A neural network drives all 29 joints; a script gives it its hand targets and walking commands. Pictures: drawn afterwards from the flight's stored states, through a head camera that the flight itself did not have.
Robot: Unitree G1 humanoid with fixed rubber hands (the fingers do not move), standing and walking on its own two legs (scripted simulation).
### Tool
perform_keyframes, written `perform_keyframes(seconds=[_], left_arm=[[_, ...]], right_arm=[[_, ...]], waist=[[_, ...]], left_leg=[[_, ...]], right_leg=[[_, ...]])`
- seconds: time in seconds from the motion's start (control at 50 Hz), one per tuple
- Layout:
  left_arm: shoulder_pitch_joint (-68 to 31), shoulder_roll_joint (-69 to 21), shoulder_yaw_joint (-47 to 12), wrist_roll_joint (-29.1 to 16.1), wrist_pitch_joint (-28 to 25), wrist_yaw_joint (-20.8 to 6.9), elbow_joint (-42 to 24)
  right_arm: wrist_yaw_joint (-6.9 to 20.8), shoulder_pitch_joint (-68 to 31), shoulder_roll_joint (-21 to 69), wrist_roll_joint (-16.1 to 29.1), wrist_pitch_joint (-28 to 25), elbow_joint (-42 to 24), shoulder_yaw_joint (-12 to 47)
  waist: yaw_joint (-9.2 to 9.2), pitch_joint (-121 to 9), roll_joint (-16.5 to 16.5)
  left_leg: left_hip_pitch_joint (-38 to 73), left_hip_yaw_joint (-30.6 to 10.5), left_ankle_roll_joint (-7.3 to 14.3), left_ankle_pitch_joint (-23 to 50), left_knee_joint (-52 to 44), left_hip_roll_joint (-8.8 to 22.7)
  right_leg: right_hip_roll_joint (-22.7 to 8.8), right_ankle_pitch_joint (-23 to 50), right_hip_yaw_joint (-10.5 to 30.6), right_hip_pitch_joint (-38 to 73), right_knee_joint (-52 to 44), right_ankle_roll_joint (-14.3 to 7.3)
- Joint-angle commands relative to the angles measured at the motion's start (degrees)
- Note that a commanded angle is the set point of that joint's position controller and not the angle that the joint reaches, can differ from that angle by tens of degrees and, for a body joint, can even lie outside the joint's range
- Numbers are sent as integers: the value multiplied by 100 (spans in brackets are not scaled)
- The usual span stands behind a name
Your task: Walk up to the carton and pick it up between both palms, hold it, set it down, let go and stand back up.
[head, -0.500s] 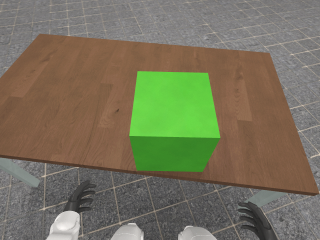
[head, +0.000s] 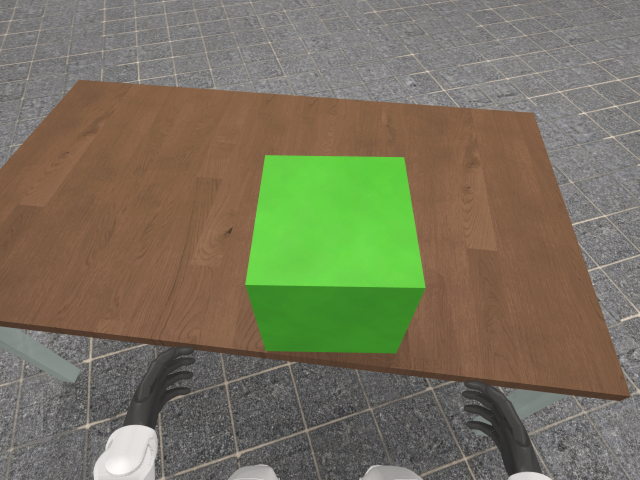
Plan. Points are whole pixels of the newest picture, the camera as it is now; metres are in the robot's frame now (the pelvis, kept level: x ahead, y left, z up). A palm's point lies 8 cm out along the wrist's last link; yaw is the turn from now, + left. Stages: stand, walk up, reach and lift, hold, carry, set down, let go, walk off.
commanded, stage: reach and lift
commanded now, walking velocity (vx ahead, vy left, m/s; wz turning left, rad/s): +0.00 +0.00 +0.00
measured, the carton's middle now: (332, 257) +0.45 +0.00 -0.08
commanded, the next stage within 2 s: none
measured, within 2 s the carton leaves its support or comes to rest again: neither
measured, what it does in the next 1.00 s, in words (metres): stands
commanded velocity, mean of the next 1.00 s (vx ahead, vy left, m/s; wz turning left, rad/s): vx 0.00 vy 0.00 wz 0.00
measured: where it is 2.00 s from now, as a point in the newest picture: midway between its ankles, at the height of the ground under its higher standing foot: outside the picture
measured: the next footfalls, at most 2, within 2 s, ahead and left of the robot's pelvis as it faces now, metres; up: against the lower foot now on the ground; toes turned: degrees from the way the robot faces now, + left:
none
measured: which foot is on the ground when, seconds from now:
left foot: down 0.00-1.00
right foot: down 0.00-1.00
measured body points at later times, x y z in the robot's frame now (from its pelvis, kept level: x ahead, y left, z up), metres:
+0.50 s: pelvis +0.01 +0.00 +0.00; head +0.05 +0.01 +0.45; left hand +0.23 +0.24 -0.04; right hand +0.22 -0.21 -0.05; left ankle +0.05 +0.15 -0.72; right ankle +0.02 -0.08 -0.72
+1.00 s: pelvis +0.03 +0.00 +0.00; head +0.06 +0.01 +0.45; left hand +0.28 +0.24 -0.03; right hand +0.30 -0.20 -0.03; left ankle +0.05 +0.15 -0.72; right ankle +0.02 -0.08 -0.72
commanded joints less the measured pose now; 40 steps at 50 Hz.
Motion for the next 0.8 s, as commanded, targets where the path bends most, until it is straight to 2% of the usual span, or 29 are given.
perform_keyframes(seconds=[0.0,0.04,0.08,0.14,0.16,0.26,0.36,0.46,0.54,0.6,0.78], left_arm=[[6,915,218,-755,-818,-77,-511],[37,864,173,-792,-969,-110,-477],[2,835,102,-826,-1119,-103,-532],[-95,766,-37,-920,-1302,-107,-463],[-96,776,-42,-941,-1382,-105,-437],[-511,758,-192,-1084,-1617,-63,-476],[-904,792,-369,-1228,-1749,-15,-533],[-1386,953,-477,-1408,-1655,53,-419],[-1650,1086,-537,-1490,-1590,131,-583],[-1797,1127,-607,-1522,-1509,210,-779],[-1867,1042,-571,-1444,-1313,197,-1366]], right_arm=[[-104,-325,-169,1007,-644,-1498,235],[-100,-368,-172,1055,-742,-1478,287],[-72,-390,-147,1137,-838,-1416,340],[-62,-522,-167,1213,-947,-1442,375],[-60,-560,-162,1232,-1002,-1535,390],[-1,-818,-168,1356,-1031,-1571,474],[39,-1066,-203,1482,-919,-1598,540],[59,-1550,-336,1522,-616,-1691,580],[73,-1811,-431,1522,-404,-1685,512],[76,-1989,-502,1499,-279,-1612,469],[-40,-2250,-623,1510,-167,-1464,458]], waist=[[293,-1864,52],[256,-1837,12],[276,-1907,158],[265,-1882,210],[274,-1883,153],[248,-1887,241],[196,-1876,344],[204,-1853,263],[148,-2009,259],[85,-2104,392],[-30,-2639,529]], left_leg=[[907,309,0,328,-582,-183],[941,287,1,335,-576,-170],[980,259,-24,408,-554,-162],[938,222,-33,410,-506,-140],[887,202,-28,388,-479,-135],[722,148,-7,75,-441,-126],[582,118,-9,-116,-378,-101],[303,108,24,-426,-308,-99],[260,88,22,-409,-304,-103],[280,76,-14,-308,-335,-93],[652,25,-121,700,-274,-149]], right_leg=[[-323,1164,529,850,-1456,401],[-298,1129,484,823,-1468,398],[-273,1025,443,748,-1442,377],[-249,933,435,666,-1413,345],[-255,941,447,719,-1403,351],[-241,376,472,596,-1418,287],[-243,97,476,524,-1379,248],[-306,-431,637,517,-1378,231],[-321,-353,716,528,-1343,252],[-308,-88,680,546,-1307,244],[-232,1667,628,680,-1161,293]])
